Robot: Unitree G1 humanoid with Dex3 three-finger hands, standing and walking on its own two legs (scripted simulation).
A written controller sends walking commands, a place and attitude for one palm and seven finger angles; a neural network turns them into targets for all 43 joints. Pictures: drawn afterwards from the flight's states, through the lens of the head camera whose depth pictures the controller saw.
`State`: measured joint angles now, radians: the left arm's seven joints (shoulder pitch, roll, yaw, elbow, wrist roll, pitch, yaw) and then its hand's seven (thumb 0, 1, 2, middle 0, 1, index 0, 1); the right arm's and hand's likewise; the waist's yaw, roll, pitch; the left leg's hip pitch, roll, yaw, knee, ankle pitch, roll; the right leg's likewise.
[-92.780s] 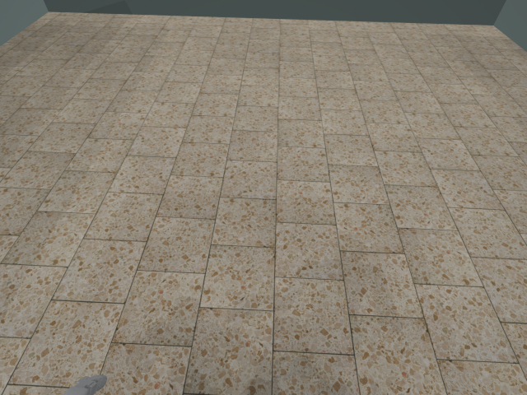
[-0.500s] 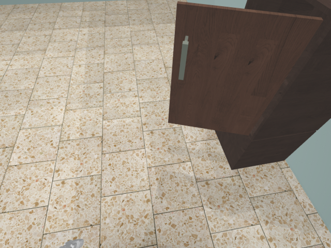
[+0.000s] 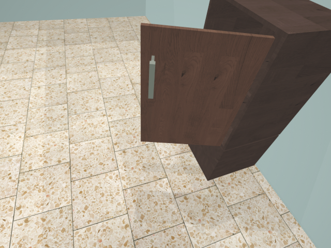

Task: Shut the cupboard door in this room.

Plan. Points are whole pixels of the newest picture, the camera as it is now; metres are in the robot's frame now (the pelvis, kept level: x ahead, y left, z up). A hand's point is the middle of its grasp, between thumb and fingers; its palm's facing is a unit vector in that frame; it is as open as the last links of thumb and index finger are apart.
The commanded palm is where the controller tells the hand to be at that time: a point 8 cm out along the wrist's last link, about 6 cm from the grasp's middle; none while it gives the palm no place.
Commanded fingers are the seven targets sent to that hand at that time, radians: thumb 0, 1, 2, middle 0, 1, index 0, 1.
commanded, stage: take the last steps up to it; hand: left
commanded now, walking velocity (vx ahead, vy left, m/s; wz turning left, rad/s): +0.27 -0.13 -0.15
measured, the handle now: (151, 77) +0.65 +0.07 +0.05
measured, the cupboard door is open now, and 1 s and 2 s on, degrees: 69 69 69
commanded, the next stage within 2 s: come to a stop and stand still in 0.36 s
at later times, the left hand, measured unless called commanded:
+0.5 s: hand (139, 214) +0.25 +0.07 -0.17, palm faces -0.05 -0.98 -0.21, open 7.3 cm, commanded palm none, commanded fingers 0.00 0.90 0.90 -0.20 -0.30 -0.20 -0.30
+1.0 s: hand (139, 226) +0.22 +0.07 -0.17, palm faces +0.01 -0.96 -0.30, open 7.4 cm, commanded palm none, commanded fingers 0.00 0.90 0.90 -0.20 -0.30 -0.20 -0.30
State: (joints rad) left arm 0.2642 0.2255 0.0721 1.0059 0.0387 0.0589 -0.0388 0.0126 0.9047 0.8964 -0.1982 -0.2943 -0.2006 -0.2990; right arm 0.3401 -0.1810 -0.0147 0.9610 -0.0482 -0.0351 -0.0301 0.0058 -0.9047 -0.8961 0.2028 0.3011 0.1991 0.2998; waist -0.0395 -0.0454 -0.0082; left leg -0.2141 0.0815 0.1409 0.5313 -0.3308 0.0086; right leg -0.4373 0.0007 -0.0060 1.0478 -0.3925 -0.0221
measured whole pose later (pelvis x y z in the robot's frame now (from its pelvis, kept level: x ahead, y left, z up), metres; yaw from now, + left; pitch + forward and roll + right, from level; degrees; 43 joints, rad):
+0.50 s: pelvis +0.16 -0.10 +0.00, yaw -3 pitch +1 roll -1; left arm 0.16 0.16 0.05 1.01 0.01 -0.03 0.02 0.00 0.93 0.90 -0.20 -0.29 -0.20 -0.30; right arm 0.30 -0.18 -0.04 1.05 -0.02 0.01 -0.02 0.01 -0.91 -0.90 0.20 0.30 0.20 0.30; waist -0.05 0.03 0.08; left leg -0.42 0.10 0.06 1.11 -0.44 -0.01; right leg -0.28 0.00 -0.13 0.48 -0.22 -0.05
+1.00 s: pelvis +0.19 -0.13 -0.01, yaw -2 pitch +0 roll +1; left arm 0.25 0.19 0.04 0.98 0.03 0.03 0.04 0.01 0.91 0.90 -0.20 -0.29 -0.20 -0.30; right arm 0.10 -0.21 -0.05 0.95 -0.01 0.07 -0.02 0.01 -0.90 -0.90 0.20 0.30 0.20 0.30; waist 0.02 0.04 0.08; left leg -0.41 0.01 0.03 0.75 -0.42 0.00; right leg -0.24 0.00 -0.01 0.60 -0.37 -0.02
